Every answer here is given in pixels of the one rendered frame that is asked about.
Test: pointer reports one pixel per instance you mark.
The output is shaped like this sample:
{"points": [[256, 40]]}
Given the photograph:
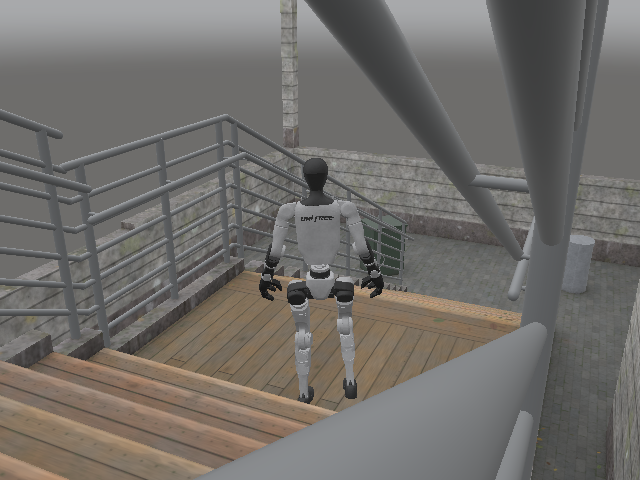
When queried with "stairs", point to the stairs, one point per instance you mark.
{"points": [[117, 416], [439, 303]]}

